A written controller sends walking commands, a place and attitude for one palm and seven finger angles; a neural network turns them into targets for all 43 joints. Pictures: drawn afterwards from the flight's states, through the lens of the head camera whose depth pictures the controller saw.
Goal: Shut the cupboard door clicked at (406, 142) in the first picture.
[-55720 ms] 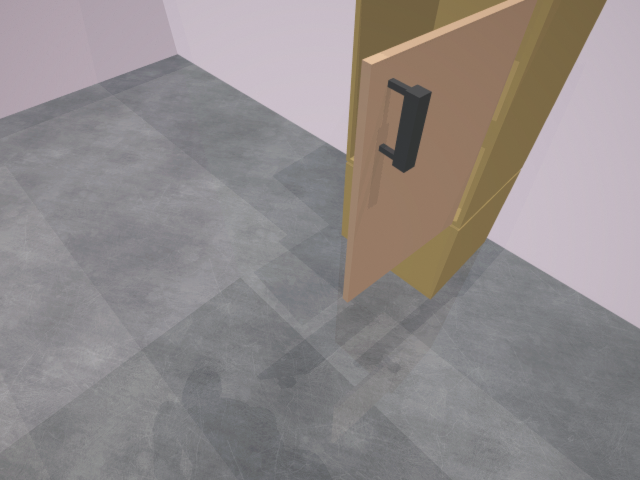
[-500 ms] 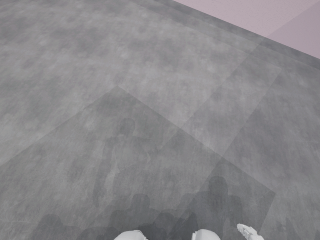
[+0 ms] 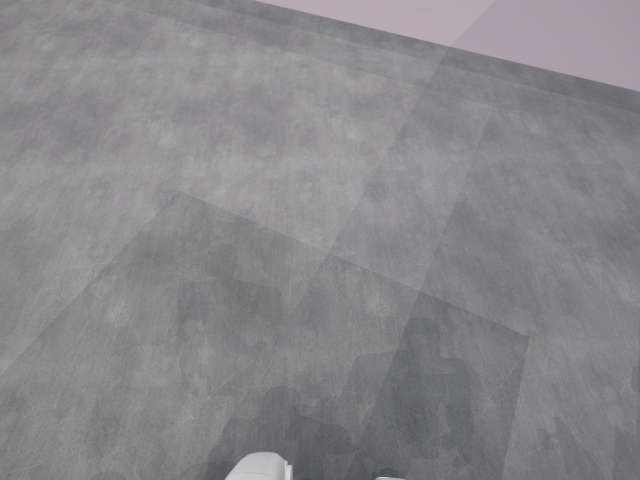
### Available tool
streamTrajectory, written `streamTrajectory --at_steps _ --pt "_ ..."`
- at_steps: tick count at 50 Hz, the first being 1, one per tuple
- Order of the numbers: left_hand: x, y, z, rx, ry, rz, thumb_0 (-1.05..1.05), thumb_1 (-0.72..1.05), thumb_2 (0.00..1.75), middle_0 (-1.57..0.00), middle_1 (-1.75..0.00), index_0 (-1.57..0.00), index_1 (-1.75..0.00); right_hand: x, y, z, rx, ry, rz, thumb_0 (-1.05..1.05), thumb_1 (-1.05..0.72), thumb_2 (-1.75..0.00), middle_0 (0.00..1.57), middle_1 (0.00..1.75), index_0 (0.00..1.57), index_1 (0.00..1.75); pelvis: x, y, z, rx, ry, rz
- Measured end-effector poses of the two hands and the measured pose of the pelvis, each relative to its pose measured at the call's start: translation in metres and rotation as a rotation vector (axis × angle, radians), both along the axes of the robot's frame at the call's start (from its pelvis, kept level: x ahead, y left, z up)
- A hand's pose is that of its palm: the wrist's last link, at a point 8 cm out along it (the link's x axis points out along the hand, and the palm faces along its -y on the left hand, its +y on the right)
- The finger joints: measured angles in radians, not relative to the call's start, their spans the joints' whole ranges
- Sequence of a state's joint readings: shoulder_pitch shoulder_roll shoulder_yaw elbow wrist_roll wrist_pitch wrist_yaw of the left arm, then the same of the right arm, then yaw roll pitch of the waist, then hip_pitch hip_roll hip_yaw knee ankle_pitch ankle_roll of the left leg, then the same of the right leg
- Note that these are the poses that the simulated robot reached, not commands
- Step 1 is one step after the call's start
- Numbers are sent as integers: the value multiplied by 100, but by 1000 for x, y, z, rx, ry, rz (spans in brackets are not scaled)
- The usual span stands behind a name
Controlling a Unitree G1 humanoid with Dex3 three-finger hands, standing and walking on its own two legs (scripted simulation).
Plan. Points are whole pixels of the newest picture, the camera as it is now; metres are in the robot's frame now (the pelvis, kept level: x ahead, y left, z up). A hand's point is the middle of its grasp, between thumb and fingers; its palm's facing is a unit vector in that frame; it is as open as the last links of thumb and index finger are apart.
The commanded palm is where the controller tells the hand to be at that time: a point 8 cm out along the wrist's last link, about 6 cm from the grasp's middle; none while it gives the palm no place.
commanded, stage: turn to face it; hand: left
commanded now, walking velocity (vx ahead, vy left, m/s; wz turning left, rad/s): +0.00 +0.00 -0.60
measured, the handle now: out of the picture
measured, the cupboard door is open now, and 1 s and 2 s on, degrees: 21 21 21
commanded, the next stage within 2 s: none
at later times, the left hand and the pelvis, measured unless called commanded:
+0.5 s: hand (156, 435) +0.18 +0.26 -0.15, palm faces -0.24 -0.94 -0.23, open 7.4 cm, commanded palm none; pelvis +0.03 +0.06 +0.01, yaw -19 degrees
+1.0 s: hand (233, 417) +0.21 +0.15 -0.16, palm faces -0.55 -0.80 -0.22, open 7.4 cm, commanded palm none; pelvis +0.04 +0.04 +0.01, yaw -36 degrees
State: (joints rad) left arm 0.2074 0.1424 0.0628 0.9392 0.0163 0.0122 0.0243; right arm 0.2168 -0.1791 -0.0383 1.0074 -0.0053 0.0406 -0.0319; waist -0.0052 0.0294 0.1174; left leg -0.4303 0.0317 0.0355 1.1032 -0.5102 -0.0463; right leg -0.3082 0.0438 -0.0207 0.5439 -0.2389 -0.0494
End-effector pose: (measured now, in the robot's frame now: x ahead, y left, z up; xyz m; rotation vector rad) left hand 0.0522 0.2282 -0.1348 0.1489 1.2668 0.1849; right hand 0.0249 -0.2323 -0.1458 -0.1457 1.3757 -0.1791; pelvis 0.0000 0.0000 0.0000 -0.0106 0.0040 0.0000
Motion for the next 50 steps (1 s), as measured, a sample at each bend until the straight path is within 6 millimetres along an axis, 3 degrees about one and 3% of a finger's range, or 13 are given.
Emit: streamTrajectory --at_steps 9,14,20,25,29,34,37,43,50 --pt "20 35 0 0 43 -69 1 91 89 -20 -30 -21 -30 73 11 26 -45 -212 -31 0 -90 -90 19 30 20 30 16 26 5 6 13 -99" --pt "52 66 -13 -7 18 -117 1 91 89 -20 -30 -20 -30 85 28 34 -97 -303 -53 0 -90 -89 20 30 20 30 24 51 -4 -10 7 -169" --pt "101 83 3 2 -40 -226 1 91 89 -19 -30 -20 -30 53 40 49 -122 -273 -120 0 -90 -89 20 30 20 30 29 63 9 -33 -8 -260" --pt "135 76 15 13 -66 -318 1 91 89 -19 -30 -20 -30 12 38 46 -126 -215 -225 0 -90 -89 20 30 20 30 31 65 13 -37 -1 -331" --pt "158 53 20 22 -80 -407 1 91 89 -19 -30 -20 -30 -28 34 35 -112 -156 -319 0 -90 -89 20 30 20 30 31 59 11 -29 2 -387" --pt "181 9 19 37 -130 -524 1 91 89 -19 -30 -20 -30 -81 22 8 -78 -88 -435 0 -90 -89 20 30 20 30 27 39 -4 5 1 -454" --pt "183 -13 21 43 -145 -569 1 91 89 -19 -30 -20 -30 -102 17 -2 -66 -35 -485 0 -90 -89 20 30 20 30 24 35 -7 0 5 -485" --pt "176 -33 23 31 -92 -619 1 91 89 -20 -30 -20 -30 -104 16 11 -65 -50 -541 0 -91 -90 19 30 20 29 24 30 5 17 12 -549" --pt "183 -35 9 -9 -43 -669 1 91 89 -20 -30 -21 -30 -78 20 24 -102 -128 -583 0 -90 -90 19 30 20 30 36 38 5 17 18 -628"
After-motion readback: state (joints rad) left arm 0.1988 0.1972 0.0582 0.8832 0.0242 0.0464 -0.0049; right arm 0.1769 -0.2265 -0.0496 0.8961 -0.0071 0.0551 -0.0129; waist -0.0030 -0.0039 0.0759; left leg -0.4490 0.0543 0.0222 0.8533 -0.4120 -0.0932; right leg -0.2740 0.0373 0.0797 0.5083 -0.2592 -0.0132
